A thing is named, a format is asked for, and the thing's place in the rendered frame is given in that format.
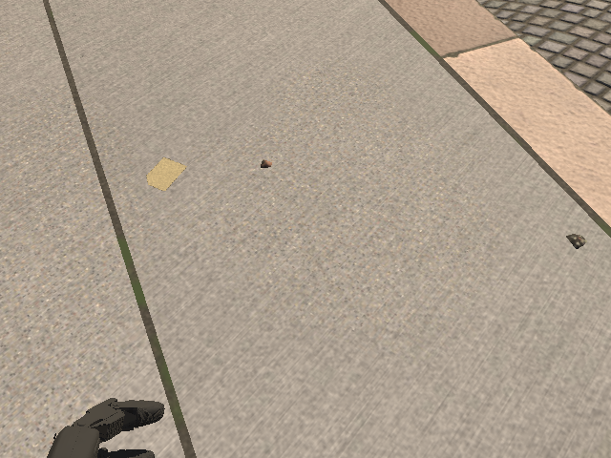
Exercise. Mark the robot left hand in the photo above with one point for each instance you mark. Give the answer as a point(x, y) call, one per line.
point(100, 424)

